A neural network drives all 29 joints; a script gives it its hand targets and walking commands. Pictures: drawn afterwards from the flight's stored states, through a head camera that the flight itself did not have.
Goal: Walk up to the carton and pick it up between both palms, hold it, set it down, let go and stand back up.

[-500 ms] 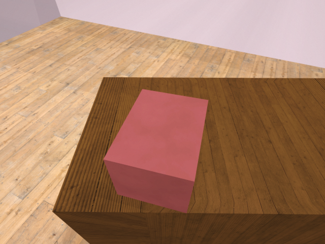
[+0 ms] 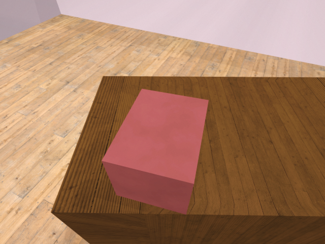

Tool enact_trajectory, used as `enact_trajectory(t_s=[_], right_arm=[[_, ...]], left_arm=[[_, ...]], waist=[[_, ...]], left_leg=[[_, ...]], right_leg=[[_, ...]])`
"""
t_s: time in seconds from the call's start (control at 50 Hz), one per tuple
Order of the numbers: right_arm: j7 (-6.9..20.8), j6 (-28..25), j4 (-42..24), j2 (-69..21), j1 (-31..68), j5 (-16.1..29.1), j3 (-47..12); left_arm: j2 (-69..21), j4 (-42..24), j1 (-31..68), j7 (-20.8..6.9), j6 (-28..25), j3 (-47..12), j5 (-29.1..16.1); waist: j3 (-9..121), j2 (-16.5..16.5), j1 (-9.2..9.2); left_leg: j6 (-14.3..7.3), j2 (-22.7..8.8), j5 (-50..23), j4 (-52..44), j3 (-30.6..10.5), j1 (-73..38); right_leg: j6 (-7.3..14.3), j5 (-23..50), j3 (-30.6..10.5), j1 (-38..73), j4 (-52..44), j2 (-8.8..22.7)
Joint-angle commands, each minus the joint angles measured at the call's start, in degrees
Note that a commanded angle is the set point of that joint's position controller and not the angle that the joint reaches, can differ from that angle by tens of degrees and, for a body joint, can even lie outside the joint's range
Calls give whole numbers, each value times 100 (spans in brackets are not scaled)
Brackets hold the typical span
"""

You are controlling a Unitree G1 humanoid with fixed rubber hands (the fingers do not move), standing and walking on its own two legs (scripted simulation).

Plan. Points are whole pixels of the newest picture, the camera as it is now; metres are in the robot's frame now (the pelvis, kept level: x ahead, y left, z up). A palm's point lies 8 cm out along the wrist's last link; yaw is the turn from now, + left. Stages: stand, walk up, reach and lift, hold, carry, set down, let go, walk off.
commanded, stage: stand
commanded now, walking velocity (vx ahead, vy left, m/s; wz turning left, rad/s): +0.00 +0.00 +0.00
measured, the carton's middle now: (162, 147) +0.42 +0.01 -0.04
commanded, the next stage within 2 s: none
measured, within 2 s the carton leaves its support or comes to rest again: neither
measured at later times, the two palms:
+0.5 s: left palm out of the picture +0.05 +0.29 -0.12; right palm out of the picture +0.05 -0.29 -0.13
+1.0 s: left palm out of the picture +0.05 +0.29 -0.12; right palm out of the picture +0.06 -0.29 -0.13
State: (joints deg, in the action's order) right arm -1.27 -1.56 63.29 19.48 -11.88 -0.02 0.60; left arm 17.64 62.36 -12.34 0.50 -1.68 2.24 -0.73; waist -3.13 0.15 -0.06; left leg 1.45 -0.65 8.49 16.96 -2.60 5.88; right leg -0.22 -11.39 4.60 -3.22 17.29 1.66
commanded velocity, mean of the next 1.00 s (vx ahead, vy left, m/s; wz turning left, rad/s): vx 0.00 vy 0.00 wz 0.00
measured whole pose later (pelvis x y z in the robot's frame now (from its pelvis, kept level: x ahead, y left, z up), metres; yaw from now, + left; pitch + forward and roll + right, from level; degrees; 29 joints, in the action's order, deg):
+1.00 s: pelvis +0.01 +0.00 +0.00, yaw +0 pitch -2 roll +0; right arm -1.5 -1.6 63.6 19.1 -9.8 0.4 0.6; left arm 18.2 63.0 -11.0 0.8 -1.6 2.8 -0.6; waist -3.5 0.4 0.1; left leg 1.4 -0.8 9.5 16.9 -2.3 5.4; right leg -0.2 -11.9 4.3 -2.6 16.7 1.5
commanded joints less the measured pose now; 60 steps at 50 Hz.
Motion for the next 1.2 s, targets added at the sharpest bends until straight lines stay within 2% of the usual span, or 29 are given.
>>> enact_trajectory(t_s=[0.0, 0.02, 0.06, 0.08, 0.1, 0.12, 0.16, 0.2, 0.26, 0.28, 0.32, 0.34, 0.38, 0.4, 0.46, 0.52, 0.58, 0.66, 0.68, 0.72, 0.76, 0.88, 0.96, 0.98, 1.02, 1.12, 1.14, 1.16, 1.18], right_arm=[[-55, -83, -253, 971, -43, -9, 146], [-46, -59, -324, 1035, 149, -20, 198], [-29, -73, -259, 969, -16, 10, 217], [-29, -67, -253, 934, -179, 33, 146], [-81, -52, -241, 929, -180, 13, 169], [-50, -70, -264, 894, -40, 29, 168], [-42, -45, -288, 920, 40, 11, 146], [-98, -19, -337, 935, 95, -4, 197], [-94, -90, -330, 1150, 181, -16, 222], [-83, -101, -295, 939, 163, -43, 200], [-76, -77, -393, 997, 327, -7, 216], [-66, -44, -257, 825, 248, -6, 172], [-39, -39, -312, 1074, 324, -3, 205], [-71, -45, -309, 1230, 150, -20, 282], [-26, -112, -203, 1007, 20, 55, 249], [-87, -108, -249, 1095, 46, -15, 251], [-70, -57, -218, 963, 52, -30, 206], [-66, -66, -245, 1124, 26, 7, 250], [-88, -68, -277, 1040, 168, -15, 221], [-82, -37, -235, 1103, 30, -28, 198], [-104, -37, -187, 858, 43, -10, 142], [-57, -77, -243, 1052, 158, 4, 244], [-87, -96, -72, 959, -232, 87, 206], [-92, -50, -73, 1129, -120, 11, 241], [-94, -65, -234, 1159, 87, -20, 281], [-73, -66, -120, 1015, -44, -15, 234], [-85, -14, -138, 1033, 79, -19, 237], [-94, -45, -199, 1021, -59, 27, 242], [-108, -16, -164, 913, 9, 34, 202]], left_arm=[[1196, -298, 7, 64, -101, 305, -15], [1187, -227, -86, 103, -86, 292, 16], [1206, -307, 63, 82, -59, 291, 50], [1053, -244, -165, 56, -36, 260, 5], [961, -278, -26, 37, -54, 226, -2], [1138, -265, 74, 90, -79, 266, 21], [1085, -360, 62, 119, -72, 282, -5], [1145, -320, 90, 92, -38, 233, 75], [1148, -303, 74, 105, -10, 277, -20], [1240, -307, 3, 150, -46, 312, 23], [1203, -355, 82, 85, -77, 323, 4], [1209, -198, 106, 81, -81, 296, 24], [1132, -297, 175, 54, -45, 302, 48], [1213, -400, 403, 74, -48, 335, 20], [1017, -223, -101, 107, -23, 227, -12], [1238, -391, 248, 109, -68, 315, 39], [1161, -269, 63, 106, -34, 302, 21], [1179, -333, 89, 95, -50, 325, -12], [1238, -246, -5, 121, -31, 339, 6], [1243, -218, -141, 92, -46, 293, 5], [1295, -225, 68, 92, -47, 340, 42], [1210, -204, 82, 106, -62, 286, 31], [1048, -153, -18, 89, -60, 251, -8], [1008, -219, -4, 105, -85, 231, -8], [1137, -310, 371, 104, -58, 234, 3], [1192, -191, -10, 148, -52, 299, 17], [1373, -309, 332, 114, -52, 323, 32], [1208, -274, 188, 102, -56, 261, -19], [1039, -170, 22, 82, -65, 240, -15]], waist=[[242, 142, -5], [-37, -171, -62], [78, 4, -23], [213, -187, 11], [286, -44, -42], [159, 125, 125], [322, 252, -40], [98, -242, 68], [62, 60, -89], [155, -278, -32], [186, -86, -107], [-18, -300, -20], [-140, 116, -40], [-75, -76, 71], [80, -264, 18], [181, 156, 51], [160, -150, 47], [188, 157, 2], [403, -152, -42], [240, 198, -114], [142, -207, 8], [128, 111, 40], [96, -95, 115], [111, 125, -7], [298, -248, 50], [330, 197, -52], [169, -417, 36], [80, -42, 99], [-123, -32, 15]], left_leg=[[-248, -677, -787, -211, -273, 200], [-240, -681, -608, -246, -272, 248], [-246, -680, -739, -203, -236, 234], [-275, -660, -759, -147, -325, 143], [-343, -676, -846, -111, -255, 24], [-286, -778, -859, -237, -299, -130], [-250, -701, -913, -116, -282, 76], [-230, -719, -809, -171, -304, 43], [-234, -653, -948, -180, -222, 189], [-246, -692, -1082, -188, -287, 18], [-269, -655, -819, -206, -296, 152], [-235, -660, -574, -169, -320, 239], [-183, -614, -213, -252, -238, 287], [-263, -661, -383, -328, -272, 363], [-268, -735, -490, -348, -433, 73], [-320, -770, -1087, -97, -339, 43], [-257, -676, -973, -284, -365, 23], [-241, -705, -1153, -248, -249, 173], [-244, -689, -1193, -216, -338, 84], [-269, -655, -935, -153, -266, 201], [-179, -707, -919, -190, -266, 139], [-236, -670, -1033, -168, -314, 112], [-230, -737, -1021, -233, -331, 68], [-287, -726, -954, -191, -290, 92], [-271, -734, -1397, -164, -274, -153], [-199, -646, -1284, -215, -185, 6], [-283, -721, -1214, -109, -285, 29], [-226, -702, -1004, -237, -232, -26], [-246, -651, -1165, -46, -222, 82]], right_leg=[[174, 616, -583, 104, -302, 779], [169, 653, -578, 30, -324, 766], [210, 834, -566, 98, -209, 816], [181, 752, -502, 166, -306, 714], [218, 839, -513, 72, -248, 761], [185, 728, -653, -206, -266, 742], [148, 825, -534, 160, -313, 705], [191, 890, -531, -125, -293, 717], [160, 982, -577, 137, -227, 712], [147, 1329, -486, 91, -255, 723], [150, 767, -496, 133, -218, 631], [113, 386, -477, -135, -438, 623], [118, 114, -574, -110, -398, 704], [164, 168, -630, -50, -454, 798], [95, 266, -485, -24, -430, 734], [164, 918, -643, 97, -313, 834], [54, 630, -382, 13, -280, 630], [161, 981, -485, 258, -189, 768], [158, 996, -413, 295, -206, 700], [130, 804, -566, 253, -253, 698], [103, 832, -481, 172, -281, 750], [155, 929, -515, 91, -279, 722], [160, 997, -569, 149, -283, 807], [162, 868, -513, 131, -378, 765], [162, 1056, -437, 137, -263, 734], [140, 1057, -393, 322, -266, 697], [154, 1055, -464, 73, -283, 720], [135, 853, -450, -26, -199, 689], [164, 914, -486, -42, -379, 700]])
